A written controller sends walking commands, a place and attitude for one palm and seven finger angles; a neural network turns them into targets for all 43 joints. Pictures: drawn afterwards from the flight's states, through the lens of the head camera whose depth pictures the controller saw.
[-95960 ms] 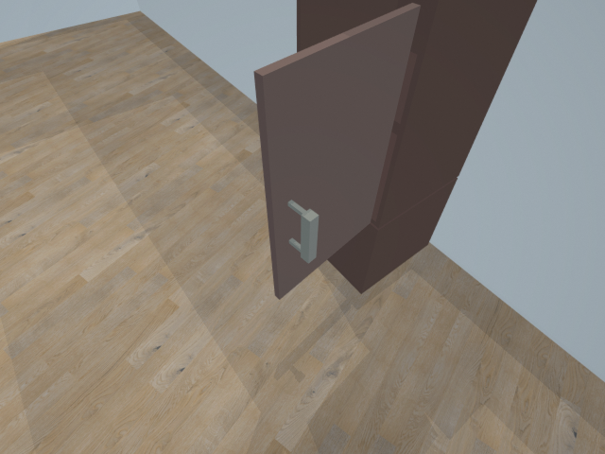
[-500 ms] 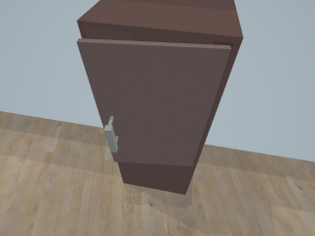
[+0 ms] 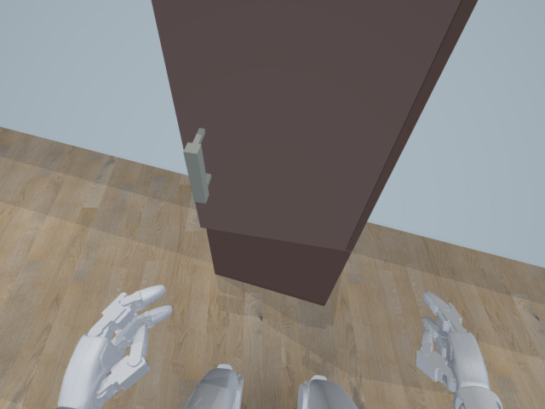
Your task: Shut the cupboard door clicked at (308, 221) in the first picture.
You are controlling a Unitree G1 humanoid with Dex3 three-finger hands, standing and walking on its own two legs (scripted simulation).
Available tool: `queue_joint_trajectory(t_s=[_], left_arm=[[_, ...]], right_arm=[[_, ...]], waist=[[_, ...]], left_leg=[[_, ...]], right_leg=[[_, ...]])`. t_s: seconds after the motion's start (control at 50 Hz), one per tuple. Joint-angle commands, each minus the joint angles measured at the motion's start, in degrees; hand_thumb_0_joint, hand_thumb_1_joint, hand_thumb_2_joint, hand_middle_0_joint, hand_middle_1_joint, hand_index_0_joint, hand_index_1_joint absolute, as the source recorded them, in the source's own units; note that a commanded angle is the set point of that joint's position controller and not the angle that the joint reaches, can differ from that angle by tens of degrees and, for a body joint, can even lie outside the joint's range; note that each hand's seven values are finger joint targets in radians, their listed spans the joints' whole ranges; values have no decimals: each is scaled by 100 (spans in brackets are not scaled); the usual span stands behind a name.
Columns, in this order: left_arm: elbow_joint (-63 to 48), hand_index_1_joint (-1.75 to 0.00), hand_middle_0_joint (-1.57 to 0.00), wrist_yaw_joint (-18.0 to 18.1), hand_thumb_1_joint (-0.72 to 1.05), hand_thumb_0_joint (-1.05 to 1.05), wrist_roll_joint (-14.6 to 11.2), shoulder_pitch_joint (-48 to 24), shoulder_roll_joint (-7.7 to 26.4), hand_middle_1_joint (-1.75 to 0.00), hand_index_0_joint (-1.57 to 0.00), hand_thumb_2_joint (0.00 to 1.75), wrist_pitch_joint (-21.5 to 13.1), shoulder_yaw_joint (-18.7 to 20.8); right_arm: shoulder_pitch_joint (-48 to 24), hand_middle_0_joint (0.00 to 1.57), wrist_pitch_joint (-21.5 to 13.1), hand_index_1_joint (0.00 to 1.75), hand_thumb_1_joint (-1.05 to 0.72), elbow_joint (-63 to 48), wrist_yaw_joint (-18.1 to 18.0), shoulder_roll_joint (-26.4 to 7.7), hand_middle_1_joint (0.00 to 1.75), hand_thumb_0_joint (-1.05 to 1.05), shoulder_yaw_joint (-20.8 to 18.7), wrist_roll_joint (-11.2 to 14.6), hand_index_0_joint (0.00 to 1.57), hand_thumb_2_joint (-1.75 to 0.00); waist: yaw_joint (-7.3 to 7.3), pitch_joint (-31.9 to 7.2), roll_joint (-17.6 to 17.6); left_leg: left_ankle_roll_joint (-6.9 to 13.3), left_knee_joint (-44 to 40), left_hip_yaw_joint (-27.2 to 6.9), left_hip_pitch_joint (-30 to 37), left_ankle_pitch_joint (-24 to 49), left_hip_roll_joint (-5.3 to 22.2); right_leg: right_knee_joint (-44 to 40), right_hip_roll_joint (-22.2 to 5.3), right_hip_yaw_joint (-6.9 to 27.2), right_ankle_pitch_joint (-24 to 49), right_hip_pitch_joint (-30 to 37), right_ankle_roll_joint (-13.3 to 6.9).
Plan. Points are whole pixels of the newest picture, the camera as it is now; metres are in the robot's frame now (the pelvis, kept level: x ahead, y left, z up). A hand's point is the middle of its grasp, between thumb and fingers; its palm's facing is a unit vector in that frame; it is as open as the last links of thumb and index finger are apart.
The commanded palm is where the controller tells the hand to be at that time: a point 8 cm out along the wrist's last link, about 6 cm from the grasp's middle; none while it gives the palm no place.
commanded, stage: raise the hand and make a fist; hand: left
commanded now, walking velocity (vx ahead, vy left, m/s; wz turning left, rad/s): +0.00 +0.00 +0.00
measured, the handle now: (200, 166) +0.51 +0.18 +0.02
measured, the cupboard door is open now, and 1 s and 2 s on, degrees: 7 7 7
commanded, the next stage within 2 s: bring the fist close to the handle in 1.50 s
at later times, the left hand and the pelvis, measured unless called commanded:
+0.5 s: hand (117, 321) +0.22 +0.22 +0.04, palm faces +0.03 -1.00 -0.05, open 3.8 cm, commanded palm +0.19 +0.26 +0.03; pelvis +0.01 +0.03 -0.01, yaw -1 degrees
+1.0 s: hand (124, 320) +0.22 +0.22 +0.02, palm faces -0.09 -1.00 -0.03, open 3.1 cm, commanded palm +0.21 +0.28 +0.03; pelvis +0.01 +0.04 -0.01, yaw +0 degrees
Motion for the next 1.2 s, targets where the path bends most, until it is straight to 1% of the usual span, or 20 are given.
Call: queue_joint_trajectory(t_s=[0.0,0.02,0.06,0.12,0.18,0.22,0.26,0.32,0.4,0.46,0.5,0.62,0.64,0.72,0.82,0.92,0.96,1.0,1.12,1.18], left_arm=[[-3262,-72,-58,268,90,0,-387,-895,1022,-72,-58,90,-791,497],[-3690,-74,-60,314,90,0,-386,-1227,1048,-74,-60,90,-858,371],[-3371,-78,-64,270,90,0,-290,-946,740,-78,-64,90,-810,-7],[-2818,-84,-69,82,90,0,-207,-802,602,-84,-69,90,-370,-302],[-2064,-90,-75,-119,90,0,-147,0,734,-90,-75,90,520,-43],[-1962,-94,-79,-89,90,0,-156,375,968,-94,-79,90,1076,383],[-2399,-98,-82,87,90,0,-262,447,1031,-98,-82,90,1328,719],[-3005,-104,-88,571,90,0,-318,404,1011,-104,-88,90,1049,987],[-2985,-112,-95,800,90,0,-151,277,524,-112,-95,90,289,309],[-2584,-118,-101,587,90,0,-28,113,378,-118,-101,90,48,-156],[-2451,-122,-104,385,90,0,-14,13,484,-122,-104,90,94,-223],[-3340,-134,-115,520,90,0,-137,25,1225,-134,-115,90,299,613],[-3512,-136,-117,596,90,0,-182,151,1051,-136,-117,90,300,550],[-3177,-144,-124,829,90,0,-141,282,730,-144,-124,90,432,366],[-2366,-150,-130,529,90,0,72,-90,574,-150,-130,90,707,-98],[-2895,-150,-130,420,90,0,-59,-625,1243,-150,-130,90,548,499],[-3129,-150,-130,463,90,0,-182,-553,1241,-150,-130,90,386,647],[-3110,-150,-130,521,90,0,-249,-421,1144,-150,-130,90,285,656],[-2223,-150,-130,357,90,0,-166,-195,804,-150,-130,90,647,272],[-2302,-150,-130,215,90,0,-225,-326,938,-150,-130,90,758,329]], right_arm=[[-194,20,-333,30,-90,-1007,-114,-488,30,0,-59,12,20,-90],[-156,20,-356,30,-90,-957,-177,-537,30,0,-27,-8,20,-90],[-55,20,-369,30,-90,-768,-261,-566,30,0,7,-12,20,-90],[33,20,-339,30,-90,-673,-362,-630,30,0,54,12,20,-90],[85,20,-157,30,-90,-775,-386,-617,30,0,-4,138,20,-90],[-40,20,1,30,-90,-912,-377,-526,30,0,-21,184,20,-90],[-101,20,124,30,-90,-1073,-362,-418,30,0,-25,173,20,-90],[-176,20,169,30,-90,-1052,-337,-263,30,0,15,86,20,-90],[-5,20,124,30,-90,-880,-248,-312,30,0,26,-18,20,-90],[75,20,98,30,-90,-842,-247,-494,30,0,29,-32,20,-90],[143,20,74,30,-90,-920,-278,-606,30,0,22,6,20,-90],[126,20,132,30,-90,-1117,-311,-633,30,0,0,35,20,-90],[117,20,154,30,-90,-1150,-293,-591,30,0,5,28,20,-90],[173,20,326,30,-90,-1119,-252,-557,30,0,17,15,20,-90],[250,20,417,30,-90,-1139,-255,-692,30,0,72,49,20,-90],[268,20,345,30,-90,-1203,-302,-712,30,0,109,16,20,-90],[248,20,321,30,-90,-1203,-295,-651,30,0,114,2,20,-90],[230,20,316,30,-90,-1155,-270,-619,30,0,125,-5,20,-90],[260,20,393,30,-90,-1099,-226,-681,30,0,110,49,20,-90],[294,20,381,30,-90,-1133,-259,-708,30,0,89,85,20,-90]], waist=[[-26,-1463,1206],[-214,-1514,999],[-384,-1106,814],[-514,-901,584],[-246,-1091,32],[80,-1448,59],[238,-1804,-57],[414,-1961,308],[44,-1413,477],[-221,-1017,382],[-280,-998,306],[173,-2004,955],[206,-2077,1120],[45,-1663,873],[-262,-914,485],[-64,-1473,851],[21,-1796,972],[44,-1761,1078],[-150,-1293,601],[-159,-1443,376]], left_leg=[[78,-422,-232,235,258,-52],[128,-301,-328,213,299,-8],[148,-168,-393,53,308,37],[188,-49,-472,-163,364,42],[152,-236,-455,-328,526,66],[139,-377,-395,-296,841,16],[84,-483,-395,-147,1160,1],[32,-607,-451,126,1670,25],[-13,-647,-535,312,1484,67],[-4,-606,-650,104,883,96],[18,-649,-700,-14,445,88],[-147,-982,-892,742,967,105],[-220,-1036,-914,1002,1266,123],[-257,-1036,-968,910,1452,161],[-166,-1044,-982,307,480,142],[-170,-975,-931,507,637,99],[-209,-941,-898,760,987,95],[-240,-943,-886,827,1097,103],[-106,-880,-810,276,752,81],[-28,-767,-676,155,787,53]], right_leg=[[-1621,-139,1475,-847,572,205],[-1485,-65,1394,-719,407,218],[-1431,-13,1236,-588,86,219],[-1341,49,1042,-393,-69,277],[-1447,-8,988,-219,396,337],[-1407,-28,991,150,932,340],[-1278,-79,917,797,1314,392],[-887,28,615,1672,1384,301],[-673,115,251,1250,378,222],[-698,122,216,531,-207,207],[-790,104,273,138,-301,212],[-488,152,130,621,-16,140],[-462,146,75,767,-21,138],[-499,203,-24,837,-143,170],[-672,197,-12,452,-343,190],[-635,200,103,538,-129,132],[-605,185,107,710,-29,126],[-593,195,88,748,-69,129],[-763,202,109,590,-35,168],[-898,161,247,602,233,197]])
